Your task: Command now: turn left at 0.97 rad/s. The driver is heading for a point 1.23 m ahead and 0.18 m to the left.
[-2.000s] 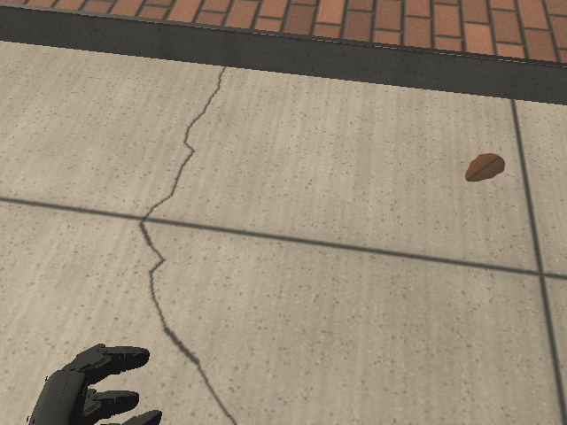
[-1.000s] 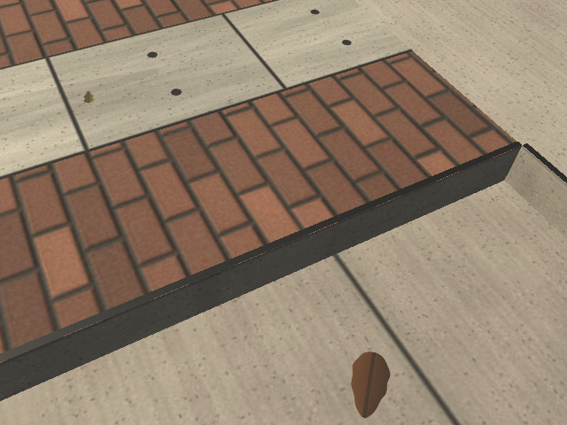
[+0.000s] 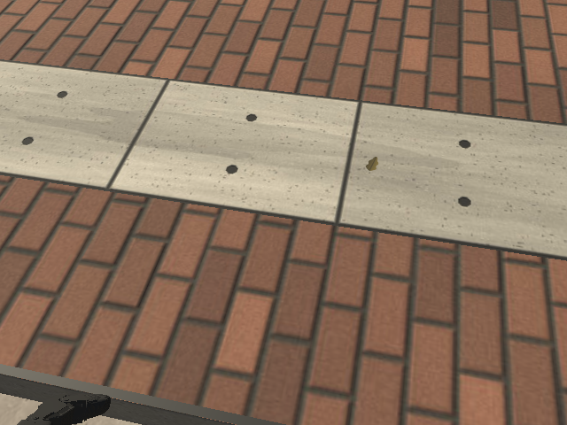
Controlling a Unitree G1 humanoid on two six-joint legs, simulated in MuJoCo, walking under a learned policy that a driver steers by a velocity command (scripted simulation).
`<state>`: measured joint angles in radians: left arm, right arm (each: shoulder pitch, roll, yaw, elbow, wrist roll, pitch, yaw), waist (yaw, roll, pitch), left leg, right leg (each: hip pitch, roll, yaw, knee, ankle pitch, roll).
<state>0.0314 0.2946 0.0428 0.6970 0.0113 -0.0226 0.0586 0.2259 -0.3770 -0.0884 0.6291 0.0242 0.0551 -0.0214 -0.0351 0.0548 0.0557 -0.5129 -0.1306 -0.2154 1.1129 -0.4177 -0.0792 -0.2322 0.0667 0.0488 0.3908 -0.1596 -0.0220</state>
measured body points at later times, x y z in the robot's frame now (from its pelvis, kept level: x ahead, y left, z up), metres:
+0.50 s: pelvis +0.05 +0.07 +0.00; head +0.06 +0.10 +0.44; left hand +0.02 +0.37 -0.13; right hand +0.28 -0.13 -0.09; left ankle -0.02 +0.13 -0.74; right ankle +0.09 -0.07 -0.67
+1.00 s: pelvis +0.41 +0.15 -0.01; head +0.43 +0.18 +0.44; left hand +0.51 +0.42 -0.13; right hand +0.52 -0.07 -0.13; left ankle +0.13 +0.23 -0.55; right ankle +0.48 +0.14 -0.59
